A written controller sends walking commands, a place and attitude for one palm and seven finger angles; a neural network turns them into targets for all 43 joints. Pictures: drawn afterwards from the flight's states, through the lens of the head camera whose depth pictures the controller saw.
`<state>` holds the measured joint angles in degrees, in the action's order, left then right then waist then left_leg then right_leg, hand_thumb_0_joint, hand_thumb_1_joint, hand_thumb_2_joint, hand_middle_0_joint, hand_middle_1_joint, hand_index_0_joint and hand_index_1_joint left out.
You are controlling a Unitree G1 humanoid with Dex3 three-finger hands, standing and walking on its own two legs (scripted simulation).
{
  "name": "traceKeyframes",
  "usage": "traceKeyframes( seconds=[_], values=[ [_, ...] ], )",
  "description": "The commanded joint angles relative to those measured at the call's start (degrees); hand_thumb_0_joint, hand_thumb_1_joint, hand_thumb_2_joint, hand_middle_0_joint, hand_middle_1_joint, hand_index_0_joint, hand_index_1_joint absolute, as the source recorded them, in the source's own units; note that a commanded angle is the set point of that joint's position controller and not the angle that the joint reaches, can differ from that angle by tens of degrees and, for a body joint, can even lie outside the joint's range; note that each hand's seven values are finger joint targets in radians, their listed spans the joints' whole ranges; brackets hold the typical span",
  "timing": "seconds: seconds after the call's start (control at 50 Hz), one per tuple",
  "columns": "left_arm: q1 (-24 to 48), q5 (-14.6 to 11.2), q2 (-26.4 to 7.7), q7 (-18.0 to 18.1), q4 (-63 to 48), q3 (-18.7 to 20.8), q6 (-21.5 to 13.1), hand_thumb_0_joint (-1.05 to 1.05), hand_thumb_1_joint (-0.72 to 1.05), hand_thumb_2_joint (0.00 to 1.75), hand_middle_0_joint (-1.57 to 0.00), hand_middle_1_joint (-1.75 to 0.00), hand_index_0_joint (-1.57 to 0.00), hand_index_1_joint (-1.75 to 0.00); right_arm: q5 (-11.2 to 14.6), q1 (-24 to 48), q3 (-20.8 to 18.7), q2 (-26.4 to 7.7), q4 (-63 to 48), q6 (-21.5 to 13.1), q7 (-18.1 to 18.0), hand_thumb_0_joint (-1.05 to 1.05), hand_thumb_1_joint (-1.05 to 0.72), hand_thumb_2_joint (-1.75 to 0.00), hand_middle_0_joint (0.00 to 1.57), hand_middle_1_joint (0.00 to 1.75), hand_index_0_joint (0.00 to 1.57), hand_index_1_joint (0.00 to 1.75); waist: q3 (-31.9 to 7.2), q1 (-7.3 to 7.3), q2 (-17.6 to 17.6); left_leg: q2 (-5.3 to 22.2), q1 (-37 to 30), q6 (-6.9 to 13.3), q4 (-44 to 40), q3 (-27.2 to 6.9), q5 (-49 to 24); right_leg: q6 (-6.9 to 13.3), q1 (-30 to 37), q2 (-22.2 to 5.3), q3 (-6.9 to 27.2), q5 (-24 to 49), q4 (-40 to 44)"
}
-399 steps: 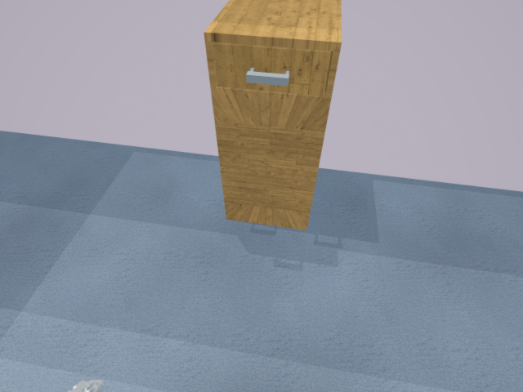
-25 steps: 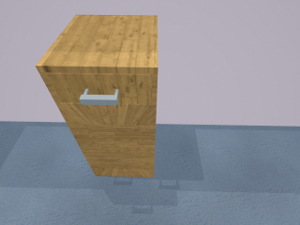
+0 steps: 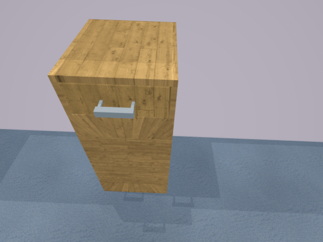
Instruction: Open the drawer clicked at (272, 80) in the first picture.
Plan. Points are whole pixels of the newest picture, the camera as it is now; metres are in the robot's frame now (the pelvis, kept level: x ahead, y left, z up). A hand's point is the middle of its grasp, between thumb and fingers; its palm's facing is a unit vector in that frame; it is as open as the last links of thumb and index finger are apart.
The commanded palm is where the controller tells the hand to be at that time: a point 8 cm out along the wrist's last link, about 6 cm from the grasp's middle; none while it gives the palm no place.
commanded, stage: come to a stop and stand still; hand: left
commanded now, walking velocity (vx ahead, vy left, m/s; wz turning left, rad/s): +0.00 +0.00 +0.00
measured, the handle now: (115, 108) +0.51 +0.19 +0.01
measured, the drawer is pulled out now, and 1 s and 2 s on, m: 0.00 0.00 0.00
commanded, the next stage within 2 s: look again from close up in 0.30 s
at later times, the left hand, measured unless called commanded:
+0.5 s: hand out of the picture +0.01 +0.18 -0.18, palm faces +0.02 -0.98 -0.20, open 7.4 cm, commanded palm none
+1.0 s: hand out of the picture -0.05 +0.17 -0.18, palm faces -0.01 -0.99 -0.16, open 7.4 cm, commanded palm +0.08 +0.22 -0.07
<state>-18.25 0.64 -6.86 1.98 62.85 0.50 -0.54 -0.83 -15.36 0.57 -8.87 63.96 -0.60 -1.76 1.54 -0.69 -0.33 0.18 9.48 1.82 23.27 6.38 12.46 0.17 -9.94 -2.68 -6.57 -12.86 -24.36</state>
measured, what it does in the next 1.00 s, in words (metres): stands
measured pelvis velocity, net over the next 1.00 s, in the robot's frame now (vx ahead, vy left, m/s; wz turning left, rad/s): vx -0.03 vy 0.03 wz -0.02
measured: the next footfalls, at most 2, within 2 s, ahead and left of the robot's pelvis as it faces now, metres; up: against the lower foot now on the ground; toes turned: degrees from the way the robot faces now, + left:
none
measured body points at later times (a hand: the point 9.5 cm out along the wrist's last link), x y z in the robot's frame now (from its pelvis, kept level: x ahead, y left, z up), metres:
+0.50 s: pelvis -0.01 +0.00 -0.01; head -0.03 +0.01 +0.44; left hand +0.01 +0.23 -0.16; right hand +0.00 -0.22 -0.16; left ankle +0.00 +0.10 -0.74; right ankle +0.00 -0.11 -0.74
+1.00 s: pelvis -0.03 +0.03 +0.00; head -0.03 +0.03 +0.44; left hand -0.05 +0.23 -0.16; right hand -0.04 -0.18 -0.16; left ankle +0.00 +0.10 -0.74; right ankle +0.00 -0.11 -0.74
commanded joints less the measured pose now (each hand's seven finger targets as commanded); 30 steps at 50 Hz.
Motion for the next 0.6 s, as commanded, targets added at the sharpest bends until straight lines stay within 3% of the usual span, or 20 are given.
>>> traceKeyframes(
  seconds=[0.0,0.02,0.04,0.06,0.12,0.18,0.26,0.36,0.58],
  values=[
    [-1.84,1.18,-14.83,0.03,-5.39,-0.28,-1.56,0.00,0.90,0.90,-0.20,-0.30,-0.20,-0.30,-0.13,-1.66,-2.41,-10.41,-7.32,-0.69,0.56,0.00,-0.90,-0.90,0.20,0.30,0.20,0.30,7.61,1.67,-3.37,3.76,3.49,-1.10,-4.74,-8.24,-0.82,2.13,-4.77,-2.78,7.10,-0.28,3.26],
    [-1.50,0.79,-10.72,0.31,-5.55,0.86,-0.91,0.00,0.90,0.90,-0.20,-0.30,-0.20,-0.30,-0.79,-1.54,-2.65,-11.16,-8.96,-1.57,-0.02,0.00,-0.90,-0.90,0.20,0.30,0.20,0.30,1.68,1.40,1.46,6.56,5.66,0.05,-2.45,-8.85,4.37,2.38,-3.63,-4.38,6.60,-4.89,0.29],
    [-2.58,0.84,-9.01,0.27,-5.82,0.28,-0.79,0.00,0.90,0.90,-0.20,-0.30,-0.20,-0.30,-0.81,-2.07,-2.34,-7.91,-9.06,-1.34,-0.21,0.00,-0.90,-0.90,0.20,0.30,0.20,0.30,-2.95,1.46,4.28,6.12,4.76,0.54,-1.04,-9.13,3.39,2.77,-2.69,-4.39,6.50,-2.04,-0.22],
    [-3.90,0.79,-7.33,0.31,-5.85,0.02,-0.70,0.00,0.90,0.90,-0.20,-0.30,-0.20,-0.30,-0.75,-3.12,-2.01,-6.47,-9.41,-1.01,-0.33,0.00,-0.90,-0.90,0.20,0.30,0.20,0.30,-3.64,1.39,4.18,6.04,5.43,0.55,0.06,-8.72,3.40,2.75,-2.70,-4.44,6.59,-1.81,-0.06],
    [-4.23,0.67,-7.39,0.42,-6.54,-0.14,-0.57,0.00,0.90,0.90,-0.20,-0.30,-0.20,-0.30,-0.66,-4.70,-1.72,-5.44,-9.87,-0.26,0.03,0.00,-0.90,-0.90,0.20,0.30,0.20,0.30,0.19,1.58,-3.12,4.66,7.13,0.57,3.30,-6.94,2.75,3.04,-5.54,-5.25,8.99,-4.51,2.62],
    [-3.88,0.40,-7.74,0.50,-7.18,0.09,-0.67,0.00,0.90,0.90,-0.20,-0.30,-0.20,-0.30,-0.31,-5.55,-1.66,-5.74,-9.31,-0.44,0.04,0.00,-0.90,-0.90,0.20,0.30,0.20,0.30,1.77,1.49,0.25,5.38,6.32,0.68,2.15,-6.93,-1.91,2.93,-5.83,-4.68,8.21,0.62,1.07],
    [-4.98,0.17,-7.64,0.63,-7.13,-0.20,-0.45,0.00,0.90,0.90,-0.20,-0.30,-0.20,-0.30,-0.16,-4.72,-1.40,-5.98,-8.66,-0.22,0.23,0.00,-0.90,-0.90,0.20,0.30,0.20,0.30,3.36,0.67,-0.35,5.72,7.04,0.73,0.98,-6.64,-2.52,2.22,-4.27,-4.12,7.68,3.31,0.63],
    [-4.52,0.12,-7.69,0.70,-7.20,-0.28,-0.35,0.00,0.90,0.90,-0.20,-0.30,-0.20,-0.30,-0.14,-4.19,-1.24,-5.79,-7.46,0.20,0.58,0.00,-0.90,-0.90,0.20,0.30,0.20,0.30,4.97,0.67,-1.16,5.48,6.83,0.50,-0.86,-6.37,1.12,1.83,-5.15,-4.24,8.23,-0.81,2.88],
    [-4.95,0.13,-6.57,0.73,-5.19,-0.26,-0.44,0.00,0.90,0.90,-0.20,-0.30,-0.20,-0.30,0.03,-4.90,-1.25,-5.15,-4.22,0.23,0.73,0.00,-0.90,-0.90,0.20,0.30,0.20,0.30,3.82,0.69,-0.25,5.91,6.34,0.36,-4.10,-6.66,3.61,1.07,-2.91,-4.13,7.25,-1.03,4.59]
  ],
)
